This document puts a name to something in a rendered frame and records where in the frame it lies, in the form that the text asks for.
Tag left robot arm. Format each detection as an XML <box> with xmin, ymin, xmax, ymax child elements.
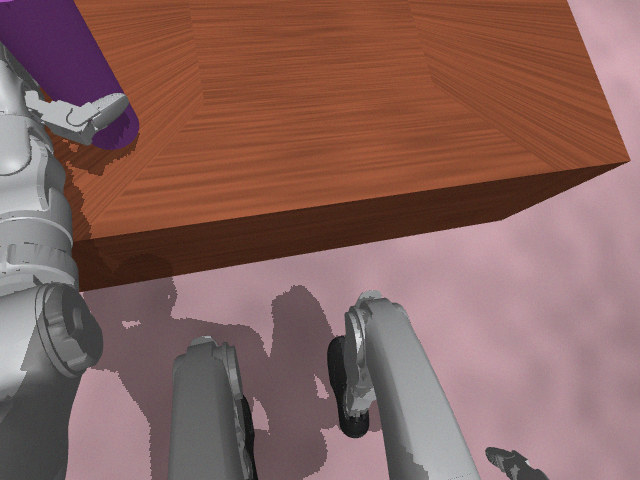
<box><xmin>0</xmin><ymin>115</ymin><xmax>103</xmax><ymax>480</ymax></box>

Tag right robot foot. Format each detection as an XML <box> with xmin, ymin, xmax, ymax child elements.
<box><xmin>327</xmin><ymin>336</ymin><xmax>369</xmax><ymax>438</ymax></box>

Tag left robot foot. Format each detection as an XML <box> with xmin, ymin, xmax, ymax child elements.
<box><xmin>241</xmin><ymin>395</ymin><xmax>258</xmax><ymax>480</ymax></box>

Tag bottle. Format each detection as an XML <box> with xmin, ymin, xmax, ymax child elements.
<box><xmin>0</xmin><ymin>0</ymin><xmax>139</xmax><ymax>150</ymax></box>

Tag left robot hand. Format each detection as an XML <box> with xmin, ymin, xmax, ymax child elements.
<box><xmin>0</xmin><ymin>41</ymin><xmax>129</xmax><ymax>146</ymax></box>

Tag right robot hand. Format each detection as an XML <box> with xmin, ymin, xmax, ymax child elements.
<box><xmin>485</xmin><ymin>447</ymin><xmax>550</xmax><ymax>480</ymax></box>

